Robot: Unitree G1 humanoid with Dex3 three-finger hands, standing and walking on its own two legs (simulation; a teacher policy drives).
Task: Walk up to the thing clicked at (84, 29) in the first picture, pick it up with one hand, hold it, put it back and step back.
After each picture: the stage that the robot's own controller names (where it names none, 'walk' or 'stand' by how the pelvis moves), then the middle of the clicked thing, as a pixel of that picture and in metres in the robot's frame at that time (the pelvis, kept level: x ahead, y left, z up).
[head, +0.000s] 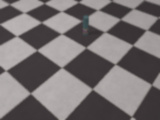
stand; (85, 25) +1.71 -0.02 -0.66
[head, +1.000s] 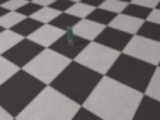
walk; (70, 36) +1.55 +0.23 -0.64
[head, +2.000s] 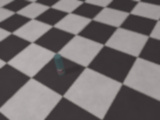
walk; (59, 65) +1.05 +0.32 -0.65
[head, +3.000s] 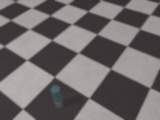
walk; (57, 97) +0.67 +0.26 -0.65
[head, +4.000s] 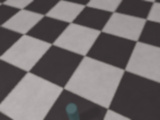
walk; (73, 115) +0.46 +0.14 -0.59
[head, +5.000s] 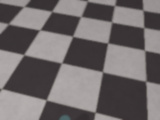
stand; out of the picture +0.40 +0.11 -0.61
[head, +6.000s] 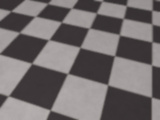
stand; out of the picture +0.37 +0.09 -0.65
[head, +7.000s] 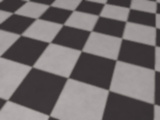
stand; out of the picture +0.32 +0.11 -0.66
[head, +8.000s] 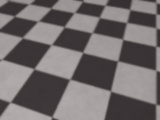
stand; out of the picture +0.33 +0.10 -0.66
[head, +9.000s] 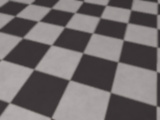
stand; out of the picture +0.32 +0.11 -0.66
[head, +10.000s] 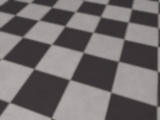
stand; out of the picture +0.31 +0.11 -0.66
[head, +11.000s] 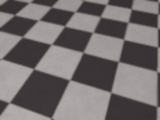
go down; out of the picture +0.30 +0.10 -0.66
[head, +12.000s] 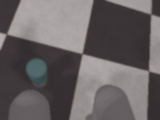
go down; (38, 75) +0.40 +0.13 -0.27
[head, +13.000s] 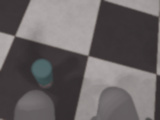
approach; (44, 76) +0.41 +0.13 -0.27
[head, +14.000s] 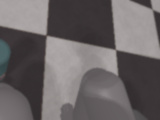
close in; out of the picture +0.40 +0.18 -0.16
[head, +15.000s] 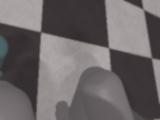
close; out of the picture +0.40 +0.19 -0.16
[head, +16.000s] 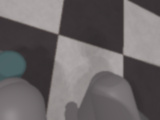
lift; (4, 80) +0.33 +0.19 -0.17
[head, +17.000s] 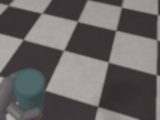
lift; (31, 101) +0.30 +0.16 +0.02
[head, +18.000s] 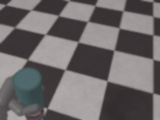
hold; (31, 99) +0.31 +0.17 +0.01
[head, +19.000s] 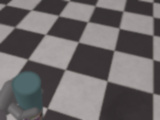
hold; (30, 103) +0.30 +0.18 +0.01
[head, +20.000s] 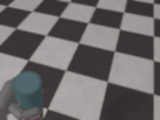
crouch; (31, 102) +0.30 +0.18 +0.01
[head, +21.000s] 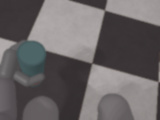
crouch; (32, 68) +0.40 +0.15 -0.08
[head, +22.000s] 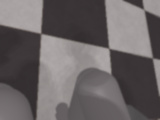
lower; out of the picture +0.42 +0.23 -0.17
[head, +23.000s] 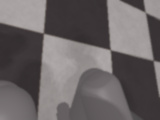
lower; out of the picture +0.41 +0.23 -0.17
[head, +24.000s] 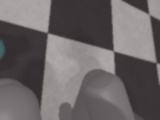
lower; out of the picture +0.39 +0.23 -0.17
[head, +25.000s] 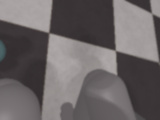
lower; out of the picture +0.39 +0.23 -0.16
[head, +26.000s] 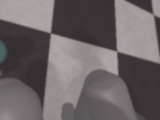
loosen; out of the picture +0.39 +0.23 -0.16
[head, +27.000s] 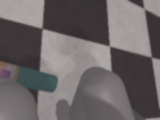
withdraw; (22, 77) +0.36 +0.08 -0.24
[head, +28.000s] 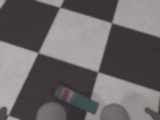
walk; (76, 99) +0.36 +0.02 -0.48
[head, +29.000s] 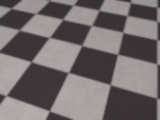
stand; out of the picture +0.31 -0.01 -0.68
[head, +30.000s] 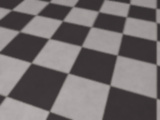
stand; out of the picture +0.36 -0.03 -0.69
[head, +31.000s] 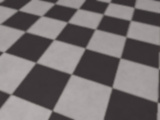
stand; out of the picture +0.42 -0.06 -0.72
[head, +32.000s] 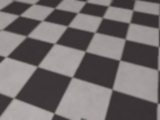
stand; out of the picture +0.49 -0.08 -0.75
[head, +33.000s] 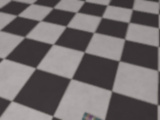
stand; out of the picture +0.53 -0.11 -0.75
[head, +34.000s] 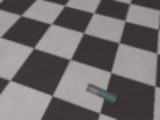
walk; (101, 93) +0.66 -0.18 -0.72
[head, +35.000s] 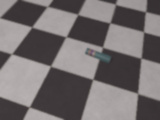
walk; (97, 55) +1.04 -0.18 -0.73
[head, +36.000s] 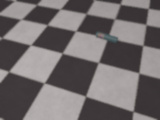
stand; (106, 37) +1.47 -0.19 -0.73
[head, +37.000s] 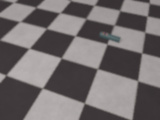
stand; (109, 37) +1.55 -0.31 -0.74
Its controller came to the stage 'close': yes
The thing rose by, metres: 0.65
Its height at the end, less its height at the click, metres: -0.09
